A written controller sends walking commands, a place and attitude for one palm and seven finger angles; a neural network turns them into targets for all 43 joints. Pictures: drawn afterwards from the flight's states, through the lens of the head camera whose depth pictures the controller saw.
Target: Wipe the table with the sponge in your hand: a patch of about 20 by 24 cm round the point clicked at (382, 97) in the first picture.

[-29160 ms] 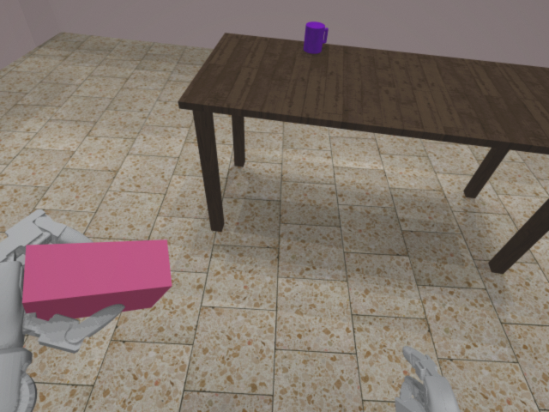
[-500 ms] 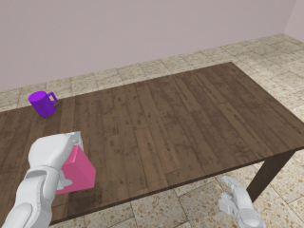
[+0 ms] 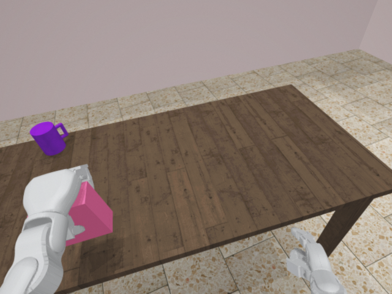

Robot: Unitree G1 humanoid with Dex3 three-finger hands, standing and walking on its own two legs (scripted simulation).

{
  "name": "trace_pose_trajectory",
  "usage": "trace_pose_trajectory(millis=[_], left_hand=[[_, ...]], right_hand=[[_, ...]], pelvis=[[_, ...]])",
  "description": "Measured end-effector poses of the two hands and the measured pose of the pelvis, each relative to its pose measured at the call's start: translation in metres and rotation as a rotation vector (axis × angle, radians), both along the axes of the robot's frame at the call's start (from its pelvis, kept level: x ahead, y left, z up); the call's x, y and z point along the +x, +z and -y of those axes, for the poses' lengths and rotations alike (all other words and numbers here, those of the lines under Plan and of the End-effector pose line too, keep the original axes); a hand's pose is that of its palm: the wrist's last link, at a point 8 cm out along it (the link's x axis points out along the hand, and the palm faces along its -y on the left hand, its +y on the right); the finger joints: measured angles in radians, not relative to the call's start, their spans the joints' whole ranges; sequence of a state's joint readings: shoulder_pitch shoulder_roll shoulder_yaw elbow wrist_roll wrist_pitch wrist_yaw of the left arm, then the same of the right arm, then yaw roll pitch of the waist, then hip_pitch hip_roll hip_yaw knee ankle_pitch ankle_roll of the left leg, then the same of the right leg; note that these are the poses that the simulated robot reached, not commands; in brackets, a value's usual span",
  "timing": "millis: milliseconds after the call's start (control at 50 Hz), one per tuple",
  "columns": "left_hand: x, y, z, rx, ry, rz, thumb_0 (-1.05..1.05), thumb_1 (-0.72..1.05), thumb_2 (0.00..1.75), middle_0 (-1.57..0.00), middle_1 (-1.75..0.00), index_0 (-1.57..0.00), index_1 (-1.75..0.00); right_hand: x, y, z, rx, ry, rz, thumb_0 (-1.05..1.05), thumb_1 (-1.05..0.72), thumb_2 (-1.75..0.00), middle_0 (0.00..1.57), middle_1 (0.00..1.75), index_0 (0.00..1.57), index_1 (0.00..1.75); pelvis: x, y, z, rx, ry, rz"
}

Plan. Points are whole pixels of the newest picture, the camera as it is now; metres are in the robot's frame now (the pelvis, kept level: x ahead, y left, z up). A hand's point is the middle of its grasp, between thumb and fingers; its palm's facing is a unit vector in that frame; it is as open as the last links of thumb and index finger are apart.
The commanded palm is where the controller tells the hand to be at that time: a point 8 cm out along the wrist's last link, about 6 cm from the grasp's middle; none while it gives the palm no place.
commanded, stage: move the sponge above the wiping area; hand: left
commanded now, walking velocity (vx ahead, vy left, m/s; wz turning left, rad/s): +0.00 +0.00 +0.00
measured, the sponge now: (80, 220) +0.22 +0.30 +0.04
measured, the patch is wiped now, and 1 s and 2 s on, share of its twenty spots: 0.00 0.00 0.00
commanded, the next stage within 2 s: none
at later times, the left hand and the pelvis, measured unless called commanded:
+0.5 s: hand (79, 200) +0.24 +0.30 +0.08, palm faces +0.06 -0.09 -0.99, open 9.8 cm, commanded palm +0.21 +0.27 +0.13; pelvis +0.00 +0.01 +0.00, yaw +0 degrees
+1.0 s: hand (93, 204) +0.26 +0.28 +0.05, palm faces -0.07 -0.12 -0.99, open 9.8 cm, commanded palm +0.23 +0.27 +0.12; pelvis +0.01 +0.01 +0.00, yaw +1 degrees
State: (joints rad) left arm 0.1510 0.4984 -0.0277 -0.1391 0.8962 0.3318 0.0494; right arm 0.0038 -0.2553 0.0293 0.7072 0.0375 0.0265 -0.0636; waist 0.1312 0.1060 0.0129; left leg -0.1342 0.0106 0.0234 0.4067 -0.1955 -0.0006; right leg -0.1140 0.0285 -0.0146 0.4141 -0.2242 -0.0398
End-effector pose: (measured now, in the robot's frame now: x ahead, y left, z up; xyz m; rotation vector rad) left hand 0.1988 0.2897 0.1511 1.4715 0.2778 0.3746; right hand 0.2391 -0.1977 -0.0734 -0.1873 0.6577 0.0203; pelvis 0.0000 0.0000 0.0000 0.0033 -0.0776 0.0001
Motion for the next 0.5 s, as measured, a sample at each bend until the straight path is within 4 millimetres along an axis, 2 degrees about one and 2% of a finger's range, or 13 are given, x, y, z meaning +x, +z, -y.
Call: trace_pose_trajectory(millis=[100,220,300,420,500], left_hand=[[0.0,-0.008,-0.011,-0.038,0.094,-0.037,0.0,-0.48,1.05,-0.78,-1.38,-0.77,-1.38],[0.006,-0.03,0.015,-0.081,-0.028,-0.133,0.0,-0.49,1.05,-0.78,-1.38,-0.77,-1.38],[0.013,-0.029,0.023,-0.044,-0.105,-0.095,0.0,-0.49,1.05,-0.78,-1.38,-0.78,-1.38],[0.021,-0.013,0.005,-0.009,-0.009,0.012,0.0,-0.49,1.05,-0.78,-1.38,-0.78,-1.38],[0.021,-0.017,-0.003,-0.036,0.077,-0.022,0.0,-0.49,1.05,-0.78,-1.38,-0.77,-1.38]], right_hand=[[0.005,0.002,0.003,0.0,-0.009,0.011,0.01,-0.9,-0.9,0.2,0.3,0.21,0.3],[0.006,0.002,0.0,-0.013,-0.011,0.021,0.01,-0.9,-0.9,0.2,0.3,0.2,0.31],[0.003,0.002,-0.004,-0.018,-0.006,0.006,0.01,-0.9,-0.9,0.2,0.3,0.2,0.3],[0.0,-0.001,-0.012,0.016,-0.007,-0.016,0.01,-0.9,-0.9,0.2,0.3,0.2,0.3],[0.001,-0.002,-0.013,0.032,-0.012,-0.019,0.01,-0.9,-0.9,0.21,0.3,0.21,0.31]], pelvis=[[0.0,0.0,-0.003,0.0,0.012,-0.004],[0.001,0.0,-0.007,0.001,0.014,-0.011],[0.002,0.0,-0.008,0.0,0.003,-0.011],[0.003,0.001,-0.009,-0.001,-0.001,-0.016],[0.004,0.001,-0.011,0.001,0.006,-0.021]])
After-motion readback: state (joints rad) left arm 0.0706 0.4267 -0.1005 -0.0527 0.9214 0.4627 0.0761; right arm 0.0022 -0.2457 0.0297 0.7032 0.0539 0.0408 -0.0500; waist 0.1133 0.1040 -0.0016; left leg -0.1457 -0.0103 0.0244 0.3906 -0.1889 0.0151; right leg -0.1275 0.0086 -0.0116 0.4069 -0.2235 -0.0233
